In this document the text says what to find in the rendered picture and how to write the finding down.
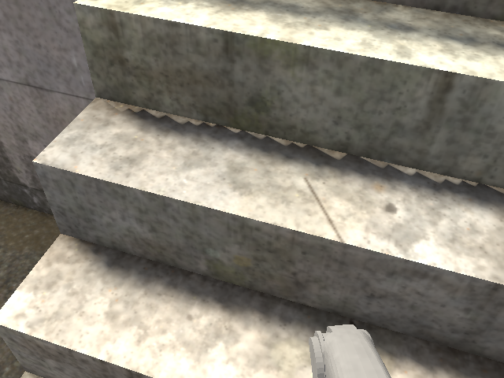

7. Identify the robot right thigh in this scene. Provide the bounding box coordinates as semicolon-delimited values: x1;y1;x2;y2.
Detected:
309;324;391;378

